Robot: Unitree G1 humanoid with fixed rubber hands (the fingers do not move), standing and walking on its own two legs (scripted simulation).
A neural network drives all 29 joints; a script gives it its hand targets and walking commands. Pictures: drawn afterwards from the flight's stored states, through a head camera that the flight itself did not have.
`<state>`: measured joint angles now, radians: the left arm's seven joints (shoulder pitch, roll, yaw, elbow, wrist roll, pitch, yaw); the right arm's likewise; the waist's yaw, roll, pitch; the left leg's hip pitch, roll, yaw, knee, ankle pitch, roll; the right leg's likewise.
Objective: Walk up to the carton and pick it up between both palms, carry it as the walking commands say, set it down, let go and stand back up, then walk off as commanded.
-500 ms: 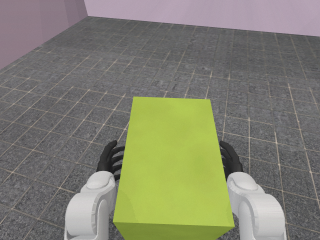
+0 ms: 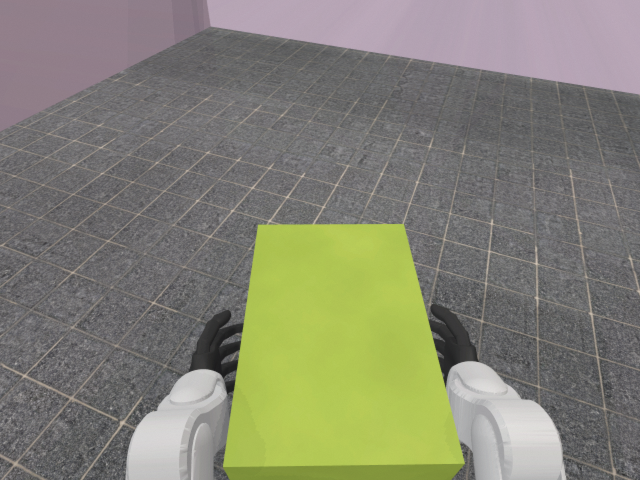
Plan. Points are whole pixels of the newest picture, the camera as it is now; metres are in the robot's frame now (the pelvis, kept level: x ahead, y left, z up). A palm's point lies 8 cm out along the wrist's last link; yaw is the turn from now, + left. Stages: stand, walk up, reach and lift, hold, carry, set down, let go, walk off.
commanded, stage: carry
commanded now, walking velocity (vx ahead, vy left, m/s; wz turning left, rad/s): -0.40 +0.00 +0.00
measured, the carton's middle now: (331, 384) +0.26 +0.01 +0.01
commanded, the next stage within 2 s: none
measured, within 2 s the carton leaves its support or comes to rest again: neither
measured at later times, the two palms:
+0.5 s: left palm out of the picture -0.01 +0.08 +0.08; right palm out of the picture -0.03 -0.18 +0.07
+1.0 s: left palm out of the picture -0.26 +0.13 +0.09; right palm out of the picture -0.26 -0.14 +0.09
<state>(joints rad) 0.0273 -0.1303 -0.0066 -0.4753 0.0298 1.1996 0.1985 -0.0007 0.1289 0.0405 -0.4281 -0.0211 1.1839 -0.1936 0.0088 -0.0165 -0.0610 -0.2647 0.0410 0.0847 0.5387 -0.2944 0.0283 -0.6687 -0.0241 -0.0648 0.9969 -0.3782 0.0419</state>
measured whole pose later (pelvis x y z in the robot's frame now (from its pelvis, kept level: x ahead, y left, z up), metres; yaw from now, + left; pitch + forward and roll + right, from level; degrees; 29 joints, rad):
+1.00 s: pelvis -0.51 -0.01 -0.01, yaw -2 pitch +3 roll -3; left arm -0.06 -0.13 -0.02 -0.49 0.02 1.19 0.21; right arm -0.04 0.13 0.01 -0.49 -0.03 1.15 -0.19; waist 0.01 0.02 -0.05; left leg -0.48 0.09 0.09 0.52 -0.10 0.02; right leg -0.38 0.00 -0.07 0.82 -0.48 0.03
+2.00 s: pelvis -0.89 -0.01 -0.01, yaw -2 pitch +2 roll -1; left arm -0.03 -0.13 -0.02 -0.39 0.04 1.20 0.19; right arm -0.04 0.13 0.00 -0.40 -0.03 1.21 -0.20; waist -0.03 0.02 -0.11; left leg -0.44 0.07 0.12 0.53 -0.16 0.01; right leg -0.35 -0.04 -0.09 0.56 -0.24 0.00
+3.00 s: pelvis -0.76 +0.11 -0.01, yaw +23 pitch +3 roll +2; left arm -0.03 -0.13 0.02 -0.47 0.01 1.18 0.19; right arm -0.06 0.13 0.03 -0.44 -0.01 1.17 -0.22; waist -0.02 -0.03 -0.01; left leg -0.32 -0.04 0.19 0.47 -0.21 0.09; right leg -0.38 -0.20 -0.07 1.21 -0.45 0.08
